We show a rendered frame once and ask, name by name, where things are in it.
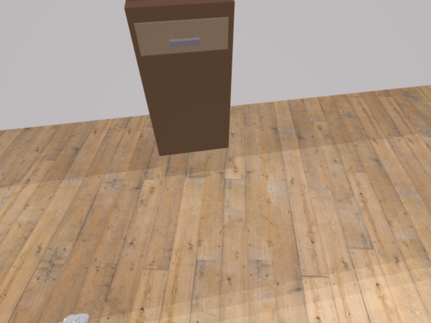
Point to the handle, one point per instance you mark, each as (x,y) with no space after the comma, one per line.
(184,42)

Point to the drawer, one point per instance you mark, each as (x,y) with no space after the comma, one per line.
(154,37)

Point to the cabinet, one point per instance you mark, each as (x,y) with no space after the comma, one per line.
(187,93)

